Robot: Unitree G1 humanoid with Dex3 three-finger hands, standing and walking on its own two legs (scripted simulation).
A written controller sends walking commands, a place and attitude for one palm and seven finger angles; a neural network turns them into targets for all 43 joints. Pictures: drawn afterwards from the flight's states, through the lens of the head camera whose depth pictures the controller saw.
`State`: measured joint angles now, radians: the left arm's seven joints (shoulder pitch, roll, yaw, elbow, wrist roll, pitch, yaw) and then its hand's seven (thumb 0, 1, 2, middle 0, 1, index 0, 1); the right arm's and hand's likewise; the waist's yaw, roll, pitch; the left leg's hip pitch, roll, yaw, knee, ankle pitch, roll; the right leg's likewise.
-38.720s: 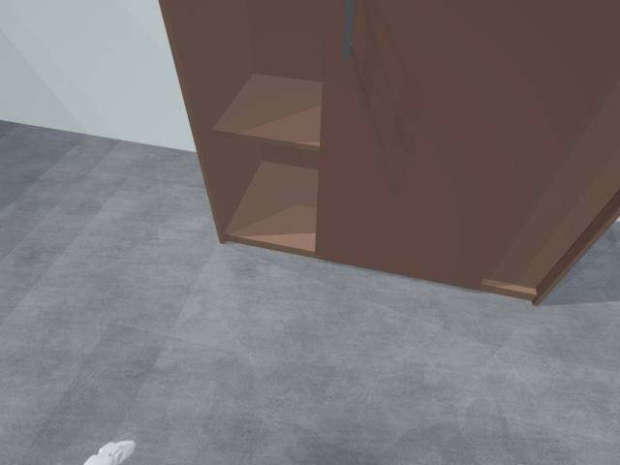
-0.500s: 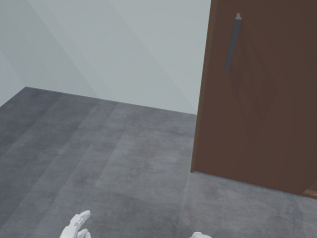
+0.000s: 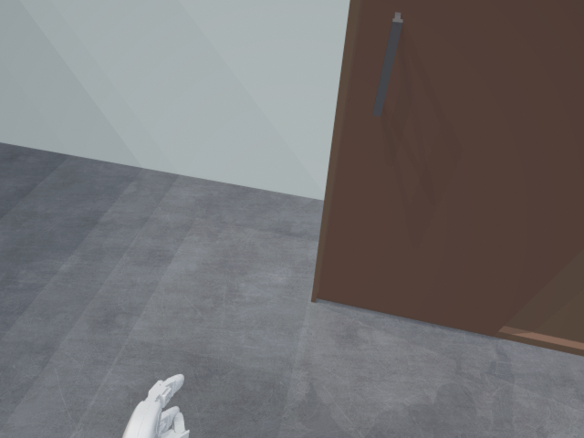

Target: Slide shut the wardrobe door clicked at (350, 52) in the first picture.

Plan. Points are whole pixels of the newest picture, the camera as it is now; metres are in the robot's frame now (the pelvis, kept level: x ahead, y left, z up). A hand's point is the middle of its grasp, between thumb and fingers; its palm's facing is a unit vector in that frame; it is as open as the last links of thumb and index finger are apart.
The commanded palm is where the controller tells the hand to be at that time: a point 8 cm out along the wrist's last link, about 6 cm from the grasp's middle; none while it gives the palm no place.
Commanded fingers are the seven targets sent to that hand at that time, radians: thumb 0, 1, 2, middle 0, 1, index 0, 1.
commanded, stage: let the arm hang, fingers relaxed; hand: right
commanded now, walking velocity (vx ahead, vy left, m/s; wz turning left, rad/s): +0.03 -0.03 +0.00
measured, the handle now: (386, 66) +0.70 -0.14 +0.20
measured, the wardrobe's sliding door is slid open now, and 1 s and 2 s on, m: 0.00 0.00 0.00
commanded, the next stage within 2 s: look to check the result in 1.20 s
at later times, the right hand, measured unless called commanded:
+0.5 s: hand out of the picture +0.06 -0.16 -0.15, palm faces +0.06 +0.98 -0.20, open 6.9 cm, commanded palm none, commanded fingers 0.00 -0.90 -0.90 0.20 0.30 0.20 0.30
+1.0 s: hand out of the picture +0.05 -0.23 -0.14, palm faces +0.05 +0.95 -0.31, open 7.4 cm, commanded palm none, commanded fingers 0.00 -0.90 -0.90 0.20 0.30 0.20 0.30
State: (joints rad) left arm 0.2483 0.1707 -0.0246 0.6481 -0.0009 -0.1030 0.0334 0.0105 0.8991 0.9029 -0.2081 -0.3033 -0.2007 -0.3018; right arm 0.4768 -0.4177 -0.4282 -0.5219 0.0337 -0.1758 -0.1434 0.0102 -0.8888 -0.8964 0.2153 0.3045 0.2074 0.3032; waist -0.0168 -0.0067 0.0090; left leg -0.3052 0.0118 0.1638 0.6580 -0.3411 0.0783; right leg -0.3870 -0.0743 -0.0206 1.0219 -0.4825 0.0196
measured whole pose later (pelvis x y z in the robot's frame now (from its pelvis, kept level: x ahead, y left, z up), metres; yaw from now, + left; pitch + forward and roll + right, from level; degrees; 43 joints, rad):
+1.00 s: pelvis -0.01 +0.01 +0.02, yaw -3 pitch -2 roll +0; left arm 0.20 0.27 0.01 1.11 0.02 0.00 0.00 0.00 0.90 0.90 -0.20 -0.30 -0.20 -0.30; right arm 0.12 -0.27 -0.03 1.12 -0.01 0.00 -0.01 0.00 -0.91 -0.90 0.20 0.30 0.20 0.30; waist 0.01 -0.03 0.05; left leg -0.21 0.02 0.01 0.40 -0.16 -0.01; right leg -0.15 0.01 -0.04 0.40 -0.22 -0.02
